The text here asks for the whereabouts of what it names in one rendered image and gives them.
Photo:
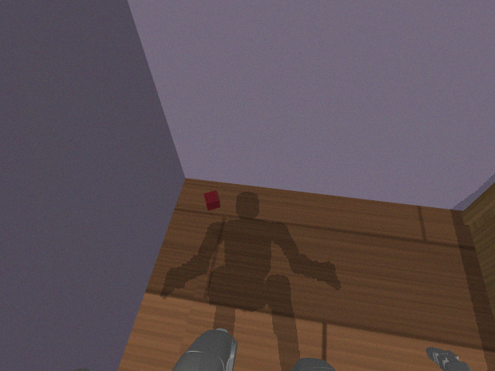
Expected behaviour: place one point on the bed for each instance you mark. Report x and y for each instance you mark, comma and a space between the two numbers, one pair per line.
480, 216

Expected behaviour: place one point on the cube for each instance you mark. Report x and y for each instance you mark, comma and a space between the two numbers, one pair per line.
212, 200

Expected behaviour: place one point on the right robot hand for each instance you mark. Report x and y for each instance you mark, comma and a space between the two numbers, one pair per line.
447, 360

